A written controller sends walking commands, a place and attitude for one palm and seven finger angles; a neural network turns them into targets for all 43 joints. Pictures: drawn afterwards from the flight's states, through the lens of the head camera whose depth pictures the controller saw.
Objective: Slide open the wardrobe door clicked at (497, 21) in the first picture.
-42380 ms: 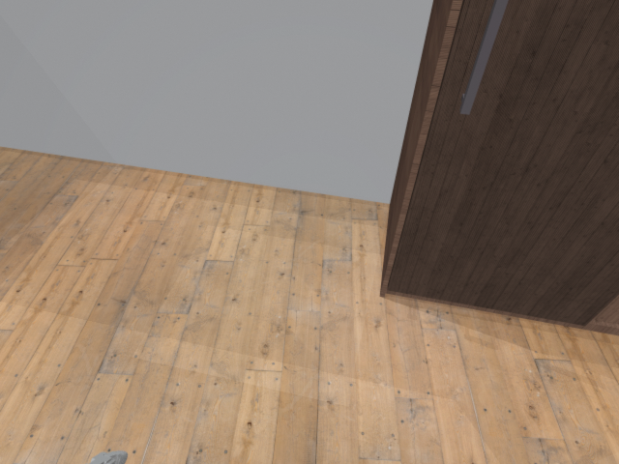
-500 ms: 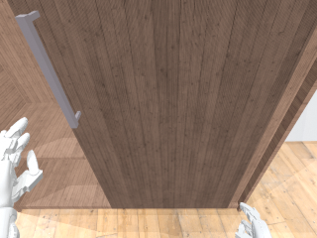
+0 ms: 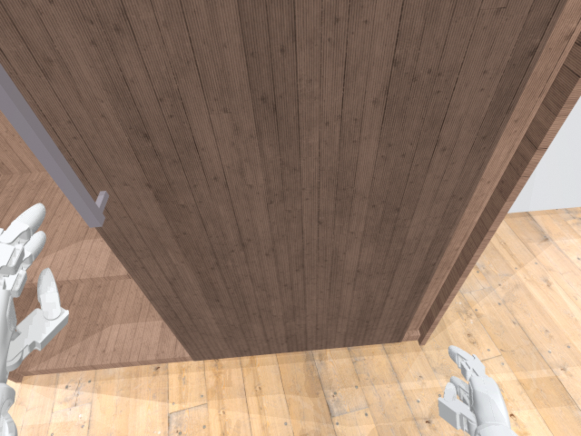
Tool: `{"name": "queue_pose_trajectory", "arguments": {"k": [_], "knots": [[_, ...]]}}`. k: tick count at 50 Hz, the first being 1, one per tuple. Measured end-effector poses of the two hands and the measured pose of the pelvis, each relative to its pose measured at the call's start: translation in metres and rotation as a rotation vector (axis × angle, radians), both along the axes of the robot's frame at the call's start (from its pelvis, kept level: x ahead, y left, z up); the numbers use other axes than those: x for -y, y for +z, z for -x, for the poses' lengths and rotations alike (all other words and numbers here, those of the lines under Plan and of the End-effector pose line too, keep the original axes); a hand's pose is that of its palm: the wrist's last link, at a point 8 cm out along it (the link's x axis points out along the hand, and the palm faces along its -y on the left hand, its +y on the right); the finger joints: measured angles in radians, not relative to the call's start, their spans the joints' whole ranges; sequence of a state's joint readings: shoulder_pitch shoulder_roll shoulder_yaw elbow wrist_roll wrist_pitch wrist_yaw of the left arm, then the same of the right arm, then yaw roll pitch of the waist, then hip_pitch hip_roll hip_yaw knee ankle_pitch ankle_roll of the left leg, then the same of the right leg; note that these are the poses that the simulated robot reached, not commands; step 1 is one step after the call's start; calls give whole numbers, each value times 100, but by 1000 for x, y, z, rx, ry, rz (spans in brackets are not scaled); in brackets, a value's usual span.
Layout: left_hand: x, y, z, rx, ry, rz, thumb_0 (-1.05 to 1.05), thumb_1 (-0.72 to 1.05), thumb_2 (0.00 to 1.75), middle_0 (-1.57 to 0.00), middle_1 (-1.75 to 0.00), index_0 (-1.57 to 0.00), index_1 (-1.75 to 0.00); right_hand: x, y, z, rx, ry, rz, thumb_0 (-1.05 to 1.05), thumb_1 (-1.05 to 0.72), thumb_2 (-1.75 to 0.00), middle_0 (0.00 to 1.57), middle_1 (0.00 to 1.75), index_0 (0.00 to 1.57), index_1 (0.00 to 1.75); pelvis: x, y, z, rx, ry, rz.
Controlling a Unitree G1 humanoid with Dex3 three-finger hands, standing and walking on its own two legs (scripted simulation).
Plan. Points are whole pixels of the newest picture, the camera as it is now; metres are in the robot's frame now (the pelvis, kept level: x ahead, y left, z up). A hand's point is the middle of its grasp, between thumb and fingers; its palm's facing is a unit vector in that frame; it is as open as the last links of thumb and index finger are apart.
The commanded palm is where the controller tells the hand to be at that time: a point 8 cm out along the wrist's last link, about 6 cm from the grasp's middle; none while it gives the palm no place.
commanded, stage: step back with the hand held close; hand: left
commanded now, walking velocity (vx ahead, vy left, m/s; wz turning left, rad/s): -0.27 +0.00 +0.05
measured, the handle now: (44, 129) +0.42 +0.35 +0.23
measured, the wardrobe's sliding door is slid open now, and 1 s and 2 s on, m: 0.61 0.61 0.61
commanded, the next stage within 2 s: stop stepping back and stand still in 0.82 s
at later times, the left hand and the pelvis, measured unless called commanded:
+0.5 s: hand out of the picture +0.08 +0.35 +0.17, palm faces +0.49 -0.72 -0.48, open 7.4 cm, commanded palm +0.03 +0.38 +0.18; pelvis -0.09 +0.07 +0.00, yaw +4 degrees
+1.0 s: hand out of the picture -0.04 +0.40 +0.19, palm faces +0.51 -0.78 -0.36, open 7.4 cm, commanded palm -0.07 +0.43 +0.18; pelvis -0.22 +0.13 -0.01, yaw -1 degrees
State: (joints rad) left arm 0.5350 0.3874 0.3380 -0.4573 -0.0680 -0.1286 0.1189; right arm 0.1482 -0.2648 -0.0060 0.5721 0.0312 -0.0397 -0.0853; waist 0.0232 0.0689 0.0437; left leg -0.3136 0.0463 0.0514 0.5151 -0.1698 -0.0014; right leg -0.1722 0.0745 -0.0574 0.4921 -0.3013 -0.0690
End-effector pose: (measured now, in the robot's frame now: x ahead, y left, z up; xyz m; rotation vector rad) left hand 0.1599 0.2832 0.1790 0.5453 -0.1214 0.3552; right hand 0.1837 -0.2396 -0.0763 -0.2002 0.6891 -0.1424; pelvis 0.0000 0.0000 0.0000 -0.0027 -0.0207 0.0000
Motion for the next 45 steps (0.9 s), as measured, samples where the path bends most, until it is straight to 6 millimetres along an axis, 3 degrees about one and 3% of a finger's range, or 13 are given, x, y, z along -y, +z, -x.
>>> {"name": "queue_pose_trajectory", "arguments": {"k": [7, 15, 22, 27, 31, 36, 41, 45], "knots": [[-34, 5, 20, 14, 7, -50, 2, 89, 89, -22, -30, -22, -30, -21, -2, 28, -36, -31, 15, 1, -90, -90, 20, 29, 20, 30, -22, -4, 18, 1, 4, 21], [-74, -2, 59, 42, 67, -26, 2, 89, 90, -22, -30, -22, -30, -62, -4, 65, -65, 25, 45, 1, -90, -90, 20, 30, 20, 30, -51, -4, 48, 2, 14, 39], [-92, 4, 102, 86, 118, -39, 2, 89, 90, -22, -30, -21, -30, -95, -9, 83, -68, 112, 26, 1, -90, -90, 21, 30, 20, 30, -62, -4, 79, -10, 77, 45], [-101, 5, 135, 113, 114, -38, 2, 89, 90, -22, -30, -21, -30, -107, -3, 93, -48, 133, 37, 1, -90, -90, 21, 30, 20, 30, -72, -6, 96, 7, 62, 45], [-117, -2, 143, 194, 107, 12, 2, 89, 90, -22, -30, -21, -30, -111, 3, 104, -17, 120, 95, 1, -90, -90, 21, 30, 20, 30, -87, -13, 108, 19, 66, 61], [-139, -9, 152, 203, 111, 37, 2, 89, 90, -22, -30, -21, -30, -123, 13, 123, 16, 113, 108, 1, -90, -90, 21, 30, 20, 30, -98, -10, 139, 28, 86, 86], [-140, 3, 189, 199, 74, 25, 2, 89, 90, -21, -30, -21, -30, -137, 22, 150, 21, 141, 81, 1, -90, -90, 21, 30, 20, 30, -103, -4, 166, -34, 96, 96], [-132, 14, 226, 243, 20, -62, 2, 89, 90, -21, -30, -21, -30, -146, 8, 168, 32, 176, 63, 1, -90, -90, 21, 30, 20, 30, -108, -19, 197, -78, 31, 38]]}}
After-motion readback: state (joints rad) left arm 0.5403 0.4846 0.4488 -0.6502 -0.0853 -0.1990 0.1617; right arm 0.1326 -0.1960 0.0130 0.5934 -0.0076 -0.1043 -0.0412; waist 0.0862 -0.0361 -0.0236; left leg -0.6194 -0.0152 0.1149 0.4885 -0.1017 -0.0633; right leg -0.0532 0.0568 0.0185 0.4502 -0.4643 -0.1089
